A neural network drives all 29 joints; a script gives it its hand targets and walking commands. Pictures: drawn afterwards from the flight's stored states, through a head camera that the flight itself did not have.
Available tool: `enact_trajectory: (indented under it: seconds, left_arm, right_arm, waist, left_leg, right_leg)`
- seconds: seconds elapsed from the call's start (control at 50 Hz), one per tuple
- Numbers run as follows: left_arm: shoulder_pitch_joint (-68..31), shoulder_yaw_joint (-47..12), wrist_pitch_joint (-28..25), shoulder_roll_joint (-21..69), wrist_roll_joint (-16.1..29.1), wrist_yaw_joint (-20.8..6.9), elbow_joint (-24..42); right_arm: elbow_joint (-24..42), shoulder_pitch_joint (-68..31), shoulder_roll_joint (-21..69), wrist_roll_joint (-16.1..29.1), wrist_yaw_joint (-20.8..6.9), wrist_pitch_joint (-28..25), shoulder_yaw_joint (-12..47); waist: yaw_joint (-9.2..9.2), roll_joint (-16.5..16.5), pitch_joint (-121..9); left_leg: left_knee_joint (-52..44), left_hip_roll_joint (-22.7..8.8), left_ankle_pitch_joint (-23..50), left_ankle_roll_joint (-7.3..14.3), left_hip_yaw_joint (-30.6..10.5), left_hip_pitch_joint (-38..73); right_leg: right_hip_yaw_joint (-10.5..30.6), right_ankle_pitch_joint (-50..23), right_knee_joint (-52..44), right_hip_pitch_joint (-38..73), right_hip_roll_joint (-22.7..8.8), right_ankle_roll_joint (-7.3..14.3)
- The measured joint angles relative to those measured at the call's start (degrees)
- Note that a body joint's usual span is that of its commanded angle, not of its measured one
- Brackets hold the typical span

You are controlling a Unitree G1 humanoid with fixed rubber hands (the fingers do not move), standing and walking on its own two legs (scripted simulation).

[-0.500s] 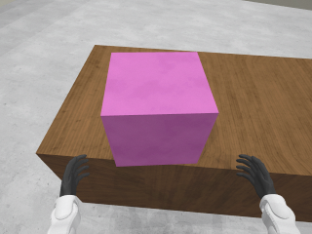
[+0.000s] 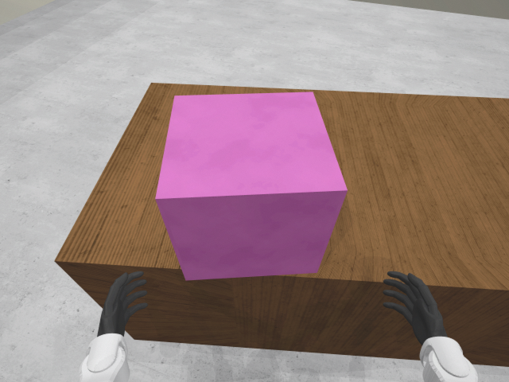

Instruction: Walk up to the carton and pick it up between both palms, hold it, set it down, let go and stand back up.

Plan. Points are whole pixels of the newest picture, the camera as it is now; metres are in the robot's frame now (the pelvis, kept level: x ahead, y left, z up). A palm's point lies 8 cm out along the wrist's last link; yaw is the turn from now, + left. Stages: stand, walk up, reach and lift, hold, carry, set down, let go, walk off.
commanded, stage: set down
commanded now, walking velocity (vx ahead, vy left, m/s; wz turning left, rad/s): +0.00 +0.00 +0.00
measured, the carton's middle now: (248, 187) +0.49 +0.05 -0.01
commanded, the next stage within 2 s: let go in 1.04 s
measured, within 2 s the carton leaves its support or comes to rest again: neither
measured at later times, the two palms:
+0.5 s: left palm (114, 342) +0.19 +0.25 -0.06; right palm (412, 335) +0.22 -0.23 -0.05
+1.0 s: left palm (124, 345) +0.18 +0.23 -0.07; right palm (407, 347) +0.21 -0.23 -0.07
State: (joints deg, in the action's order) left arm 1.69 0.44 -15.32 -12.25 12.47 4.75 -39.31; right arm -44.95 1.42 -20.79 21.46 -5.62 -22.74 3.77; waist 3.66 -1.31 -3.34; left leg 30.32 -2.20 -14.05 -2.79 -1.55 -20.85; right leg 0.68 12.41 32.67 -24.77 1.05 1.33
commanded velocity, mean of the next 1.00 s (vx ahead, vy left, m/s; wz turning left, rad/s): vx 0.00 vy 0.00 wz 0.00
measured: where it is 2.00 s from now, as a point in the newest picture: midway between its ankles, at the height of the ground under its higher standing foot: outside the picture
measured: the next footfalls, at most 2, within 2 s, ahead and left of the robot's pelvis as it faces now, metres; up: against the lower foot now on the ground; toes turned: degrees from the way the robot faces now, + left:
none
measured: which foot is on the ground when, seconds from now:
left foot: down 0.00-1.00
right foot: down 0.00-1.00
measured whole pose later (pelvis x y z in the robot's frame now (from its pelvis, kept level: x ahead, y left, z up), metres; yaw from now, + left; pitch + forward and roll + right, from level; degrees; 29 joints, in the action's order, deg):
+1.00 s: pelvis +0.01 +0.00 +0.00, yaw +0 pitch +1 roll +2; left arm 5.8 0.4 0.9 -12.4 12.3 1.8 -35.4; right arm -44.7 4.1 -14.2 12.2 0.3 -15.7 3.8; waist 2.4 -1.5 0.9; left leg 28.1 -2.0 -14.5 -2.8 -1.5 -14.5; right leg 0.7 13.9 32.5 -19.4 0.9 1.7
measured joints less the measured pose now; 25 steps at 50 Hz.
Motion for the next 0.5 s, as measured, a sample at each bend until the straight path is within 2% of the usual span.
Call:
enact_trajectory:
  seconds: [0.3,0.5]
  left_arm:
    - [3.9,0.0,2.2,0.0,0.0,-1.0,1.0]
    - [3.9,0.0,5.8,0.0,0.0,-1.1,1.2]
  right_arm:
    - [0.2,1.4,2.8,-0.2,1.8,0.0,0.0]
    - [0.2,1.4,3.8,-3.5,2.8,2.2,0.0]
  waist:
    - [-0.27,-0.7,1.6]
    - [-0.69,0.5,2.2]
  left_leg:
    - [-0.4,0.2,-0.7,0.0,0.0,2.1]
    - [-0.5,0.2,-0.7,0.0,0.0,3.0]
  right_leg:
    - [0.0,0.9,0.0,2.0,-0.2,0.0]
    - [0.0,0.9,0.0,2.8,-0.2,0.0]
